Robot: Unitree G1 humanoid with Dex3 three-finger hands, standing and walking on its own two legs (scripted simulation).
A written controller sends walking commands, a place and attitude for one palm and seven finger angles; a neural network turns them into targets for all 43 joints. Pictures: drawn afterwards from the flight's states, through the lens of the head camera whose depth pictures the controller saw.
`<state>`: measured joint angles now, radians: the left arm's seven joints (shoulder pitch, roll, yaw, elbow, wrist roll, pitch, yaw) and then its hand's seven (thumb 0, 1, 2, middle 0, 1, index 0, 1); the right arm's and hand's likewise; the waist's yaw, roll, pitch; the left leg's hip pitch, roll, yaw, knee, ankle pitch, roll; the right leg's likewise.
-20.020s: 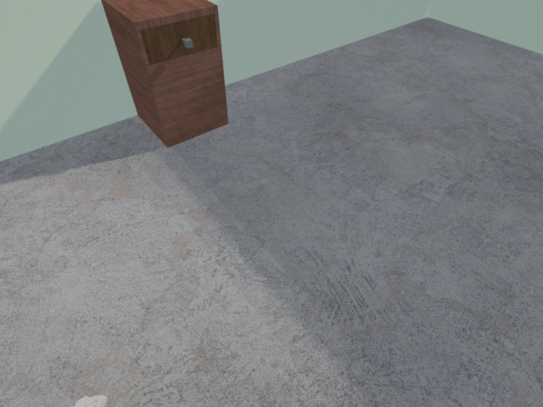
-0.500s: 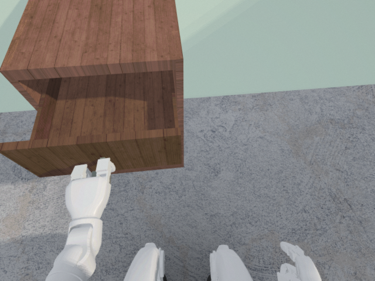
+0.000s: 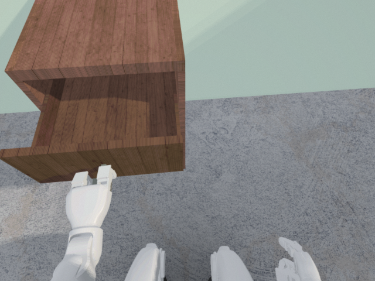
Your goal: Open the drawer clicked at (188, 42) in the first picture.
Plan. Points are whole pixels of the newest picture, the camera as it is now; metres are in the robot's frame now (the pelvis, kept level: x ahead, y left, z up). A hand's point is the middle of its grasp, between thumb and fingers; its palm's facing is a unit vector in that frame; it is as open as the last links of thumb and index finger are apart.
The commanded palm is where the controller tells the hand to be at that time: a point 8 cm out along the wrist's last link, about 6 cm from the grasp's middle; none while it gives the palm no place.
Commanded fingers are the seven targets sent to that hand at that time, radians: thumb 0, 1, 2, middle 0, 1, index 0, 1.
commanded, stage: pull the drawer open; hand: left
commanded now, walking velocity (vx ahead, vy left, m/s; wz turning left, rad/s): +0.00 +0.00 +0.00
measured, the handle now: (102, 179) +0.34 +0.22 -0.06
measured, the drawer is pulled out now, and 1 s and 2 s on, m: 0.22 0.26 0.29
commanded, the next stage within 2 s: open the thumb to release the handle in 1.90 s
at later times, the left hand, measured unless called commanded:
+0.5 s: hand (98, 216) +0.26 +0.21 -0.08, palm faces -0.05 -0.07 -1.00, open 7.3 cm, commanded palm +0.22 +0.21 -0.03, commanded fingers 0.00 0.90 0.90 -0.40 -1.35 -0.40 -1.35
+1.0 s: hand (98, 226) +0.24 +0.21 -0.08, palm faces -0.06 -0.08 -1.00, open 7.3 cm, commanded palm +0.20 +0.21 -0.03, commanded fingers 0.00 0.90 0.90 -0.40 -1.35 -0.40 -1.35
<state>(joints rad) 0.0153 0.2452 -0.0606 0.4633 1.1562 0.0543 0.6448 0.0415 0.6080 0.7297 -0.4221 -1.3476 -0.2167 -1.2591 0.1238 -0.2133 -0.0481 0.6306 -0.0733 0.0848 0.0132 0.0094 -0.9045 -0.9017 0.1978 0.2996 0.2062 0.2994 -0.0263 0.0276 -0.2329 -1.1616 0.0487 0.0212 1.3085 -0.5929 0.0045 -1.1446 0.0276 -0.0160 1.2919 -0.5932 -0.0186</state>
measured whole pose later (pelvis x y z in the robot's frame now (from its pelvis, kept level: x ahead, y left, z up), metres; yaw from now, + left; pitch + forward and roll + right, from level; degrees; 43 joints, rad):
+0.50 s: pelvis +0.00 +0.00 +0.00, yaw +0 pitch +25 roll -1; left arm 0.11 0.24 -0.08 0.39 1.15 0.06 0.65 0.05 0.61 0.71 -0.42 -1.35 -0.22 -1.25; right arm 0.11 -0.21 -0.04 0.61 -0.08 0.08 0.02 0.01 -0.90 -0.90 0.20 0.30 0.21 0.30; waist -0.02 0.03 -0.24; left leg -1.16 0.05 0.02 1.32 -0.60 0.00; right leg -1.14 0.03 -0.02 1.30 -0.60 -0.02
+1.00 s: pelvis +0.00 -0.01 -0.01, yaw +0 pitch +25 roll +0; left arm 0.20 0.24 -0.08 0.32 1.16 0.04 0.65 0.05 0.62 0.71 -0.42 -1.35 -0.22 -1.26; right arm 0.10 -0.21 -0.04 0.59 -0.08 0.08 0.01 0.01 -0.90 -0.90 0.20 0.30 0.21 0.30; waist -0.01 0.03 -0.24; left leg -1.16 0.05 0.02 1.33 -0.61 -0.01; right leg -1.15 0.03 -0.02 1.33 -0.62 -0.03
